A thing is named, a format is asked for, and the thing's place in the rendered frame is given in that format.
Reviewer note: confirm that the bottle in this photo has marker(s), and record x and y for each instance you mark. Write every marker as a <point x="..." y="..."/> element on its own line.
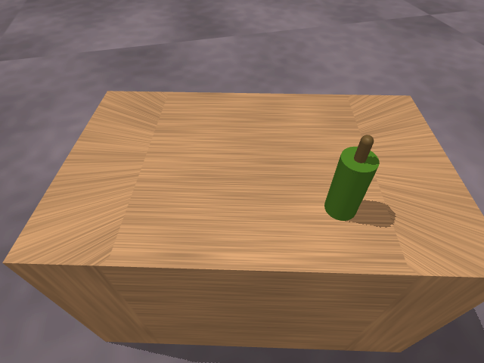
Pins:
<point x="354" y="173"/>

